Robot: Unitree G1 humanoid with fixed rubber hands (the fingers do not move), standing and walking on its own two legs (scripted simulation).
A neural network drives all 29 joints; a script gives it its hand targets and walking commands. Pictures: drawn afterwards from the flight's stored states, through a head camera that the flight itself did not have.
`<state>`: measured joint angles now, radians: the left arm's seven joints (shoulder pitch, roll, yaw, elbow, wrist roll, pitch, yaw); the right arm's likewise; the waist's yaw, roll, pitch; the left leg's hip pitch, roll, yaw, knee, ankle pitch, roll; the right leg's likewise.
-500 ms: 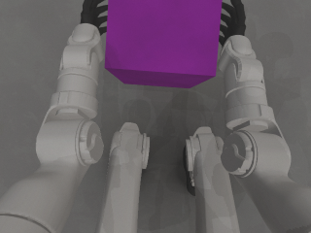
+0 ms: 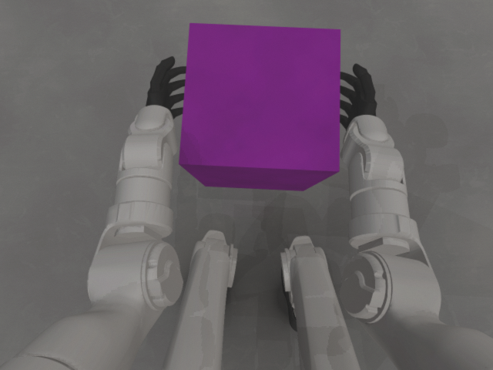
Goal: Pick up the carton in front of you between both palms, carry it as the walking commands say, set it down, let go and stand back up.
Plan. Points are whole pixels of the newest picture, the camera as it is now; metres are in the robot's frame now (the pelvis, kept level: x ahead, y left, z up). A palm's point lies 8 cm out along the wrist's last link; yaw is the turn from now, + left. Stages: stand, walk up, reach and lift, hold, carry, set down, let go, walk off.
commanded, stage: reach and lift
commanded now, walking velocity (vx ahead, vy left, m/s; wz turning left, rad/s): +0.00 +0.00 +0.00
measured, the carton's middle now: (258, 124) +0.49 +0.02 -0.12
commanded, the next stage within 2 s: none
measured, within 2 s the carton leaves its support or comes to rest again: neither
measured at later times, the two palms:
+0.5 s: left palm (121, 91) +0.42 +0.16 +0.11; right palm (436, 103) +0.43 -0.14 +0.11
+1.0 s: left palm (4, 36) +0.38 +0.15 +0.25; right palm out of the picture +0.39 -0.15 +0.25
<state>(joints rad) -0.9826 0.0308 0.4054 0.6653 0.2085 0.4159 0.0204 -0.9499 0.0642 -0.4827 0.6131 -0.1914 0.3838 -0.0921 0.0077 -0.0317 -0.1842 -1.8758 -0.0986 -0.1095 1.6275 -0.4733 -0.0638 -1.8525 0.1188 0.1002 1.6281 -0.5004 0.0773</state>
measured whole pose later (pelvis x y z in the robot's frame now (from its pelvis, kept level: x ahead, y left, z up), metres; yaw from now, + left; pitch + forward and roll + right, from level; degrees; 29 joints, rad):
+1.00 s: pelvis +0.09 +0.00 +0.24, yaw +1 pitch +3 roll +0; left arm -0.23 -0.15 0.24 0.39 0.23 0.54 0.03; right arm -0.24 0.15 -0.25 0.40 -0.22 0.51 -0.03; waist 0.00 -0.01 -0.11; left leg -0.29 -0.04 -0.14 0.49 -0.23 -0.02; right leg -0.28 0.05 0.15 0.49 -0.25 0.02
